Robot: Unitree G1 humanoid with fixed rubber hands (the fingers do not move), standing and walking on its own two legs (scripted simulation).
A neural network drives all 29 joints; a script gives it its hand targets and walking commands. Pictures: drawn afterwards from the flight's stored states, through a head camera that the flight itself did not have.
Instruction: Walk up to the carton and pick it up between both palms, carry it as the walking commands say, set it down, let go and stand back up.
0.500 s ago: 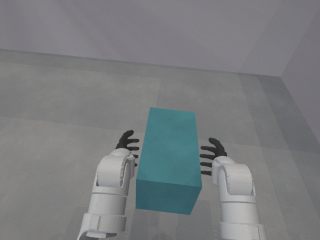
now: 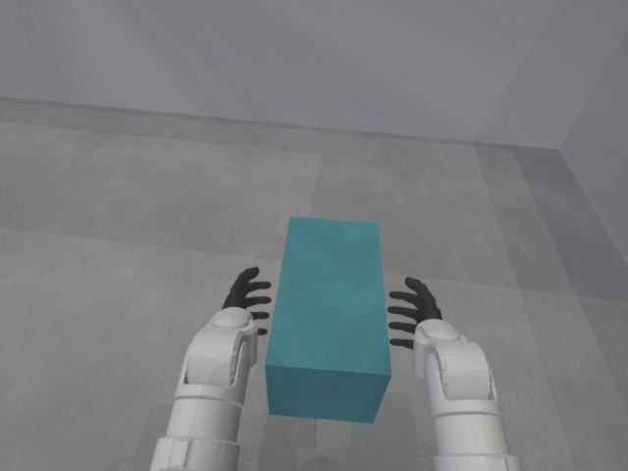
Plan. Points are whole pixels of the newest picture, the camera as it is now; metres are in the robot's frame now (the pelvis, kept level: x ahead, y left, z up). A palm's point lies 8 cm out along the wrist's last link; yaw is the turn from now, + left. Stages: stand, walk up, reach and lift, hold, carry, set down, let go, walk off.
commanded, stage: carry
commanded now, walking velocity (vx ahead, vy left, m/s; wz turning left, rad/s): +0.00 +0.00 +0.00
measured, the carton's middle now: (328, 310) +0.39 +0.00 -0.05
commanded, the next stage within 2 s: hold in 0.10 s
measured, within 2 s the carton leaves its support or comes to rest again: neither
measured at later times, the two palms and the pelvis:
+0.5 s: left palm (243, 330) +0.28 +0.11 +0.07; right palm (445, 325) +0.29 -0.13 +0.08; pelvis -0.02 -0.02 +0.00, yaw +9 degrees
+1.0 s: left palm (249, 342) +0.31 +0.12 -0.02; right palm (417, 347) +0.31 -0.12 -0.02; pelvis -0.02 -0.03 -0.01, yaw +7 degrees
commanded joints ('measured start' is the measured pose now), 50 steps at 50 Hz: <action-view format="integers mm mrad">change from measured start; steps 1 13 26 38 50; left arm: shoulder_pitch -410 -555 -728 -841 -675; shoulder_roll -973 -1214 -1030 -1161 -1108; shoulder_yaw -451 -623 -95 -144 -163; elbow -113 -55 477 531 600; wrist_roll -271 -302 -13 -27 85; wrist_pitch -78 -288 -275 -480 -629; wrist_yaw -229 -362 -333 -344 -277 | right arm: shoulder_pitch -459 -601 -786 -859 -744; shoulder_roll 951 1134 1102 1151 1036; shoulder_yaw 482 498 115 86 103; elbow -149 -170 531 532 543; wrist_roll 272 222 74 -3 -57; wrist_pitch -100 -260 -232 -466 -651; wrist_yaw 218 302 346 259 249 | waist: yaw -6 -118 -4 -66 -33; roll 5 -15 -60 -14 65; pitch -344 -473 33 -282 -368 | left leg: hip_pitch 153 512 388 355 264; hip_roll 117 -119 -94 -108 -118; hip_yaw -119 -245 -258 -238 -253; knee -84 -68 -159 -29 35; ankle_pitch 144 391 -201 83 214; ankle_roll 3 -26 17 -3 -28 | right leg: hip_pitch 103 124 -28 61 -138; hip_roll -88 144 90 84 155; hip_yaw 79 161 155 180 143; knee -64 -89 -170 -75 41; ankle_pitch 109 219 -259 60 125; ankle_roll -52 -63 -38 -54 -54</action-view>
